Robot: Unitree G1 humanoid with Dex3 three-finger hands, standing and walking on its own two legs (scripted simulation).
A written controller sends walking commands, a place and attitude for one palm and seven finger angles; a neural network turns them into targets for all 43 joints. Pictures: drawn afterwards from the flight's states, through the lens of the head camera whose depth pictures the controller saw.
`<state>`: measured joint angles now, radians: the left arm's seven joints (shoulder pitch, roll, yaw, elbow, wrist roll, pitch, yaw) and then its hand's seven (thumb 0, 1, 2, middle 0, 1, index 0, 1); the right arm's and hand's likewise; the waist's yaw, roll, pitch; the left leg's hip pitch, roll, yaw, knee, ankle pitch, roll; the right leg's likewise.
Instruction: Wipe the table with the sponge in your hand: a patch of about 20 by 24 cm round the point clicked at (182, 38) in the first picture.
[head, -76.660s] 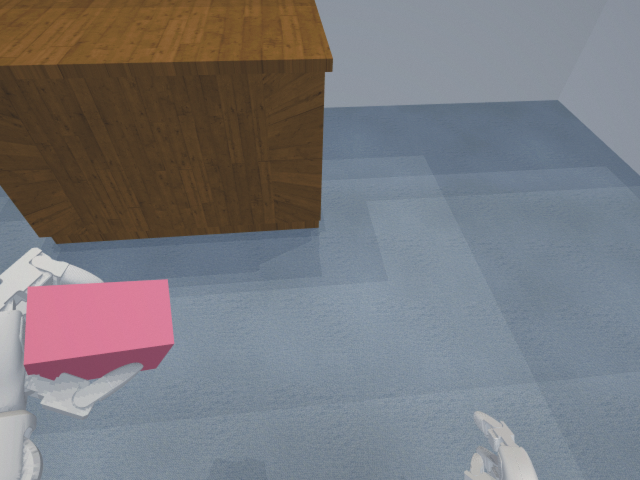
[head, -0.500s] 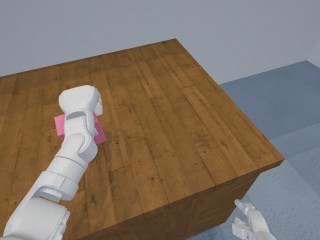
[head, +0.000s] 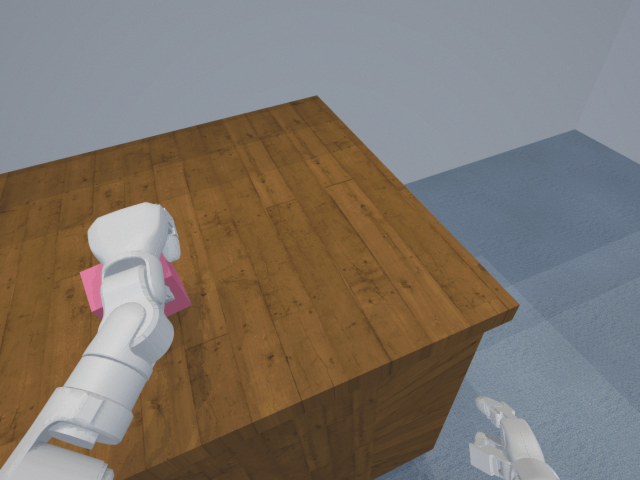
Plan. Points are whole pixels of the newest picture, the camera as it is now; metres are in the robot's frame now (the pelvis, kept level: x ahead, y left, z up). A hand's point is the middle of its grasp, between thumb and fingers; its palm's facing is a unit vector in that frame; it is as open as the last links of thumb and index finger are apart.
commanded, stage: wipe back along the middle lane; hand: left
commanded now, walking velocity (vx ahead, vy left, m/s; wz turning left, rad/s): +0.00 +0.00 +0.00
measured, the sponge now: (144, 295) +0.34 +0.30 +0.05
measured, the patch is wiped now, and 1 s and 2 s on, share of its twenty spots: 0.90 0.90 0.90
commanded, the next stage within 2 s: slide across to the third lane in 1.08 s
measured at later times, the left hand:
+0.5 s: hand (151, 287) +0.30 +0.24 +0.11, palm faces +0.11 -0.08 -0.99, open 7.5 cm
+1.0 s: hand (157, 316) +0.26 +0.22 +0.11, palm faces +0.18 -0.15 -0.97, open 7.3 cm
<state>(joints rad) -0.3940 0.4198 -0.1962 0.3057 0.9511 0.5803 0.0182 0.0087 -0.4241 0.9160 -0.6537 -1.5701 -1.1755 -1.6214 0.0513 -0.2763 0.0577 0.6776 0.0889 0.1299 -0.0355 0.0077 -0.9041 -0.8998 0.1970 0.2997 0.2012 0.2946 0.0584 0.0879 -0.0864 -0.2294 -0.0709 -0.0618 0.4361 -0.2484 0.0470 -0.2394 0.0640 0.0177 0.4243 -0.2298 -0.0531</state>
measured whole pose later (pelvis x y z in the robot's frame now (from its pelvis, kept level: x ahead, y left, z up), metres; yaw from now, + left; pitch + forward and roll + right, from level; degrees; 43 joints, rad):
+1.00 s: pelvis -0.01 +0.00 +0.00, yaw -2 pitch -1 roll +0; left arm 0.01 0.36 -0.26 -0.21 0.96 0.67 0.06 0.02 -0.40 0.93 -0.59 -1.66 -1.20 -1.58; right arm 0.00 -0.26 0.05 0.63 0.09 0.14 0.01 0.01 -0.90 -0.90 0.20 0.30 0.19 0.29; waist 0.10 0.10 -0.09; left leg -0.19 -0.07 -0.03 0.48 -0.28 0.05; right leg -0.21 0.07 0.04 0.49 -0.26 -0.05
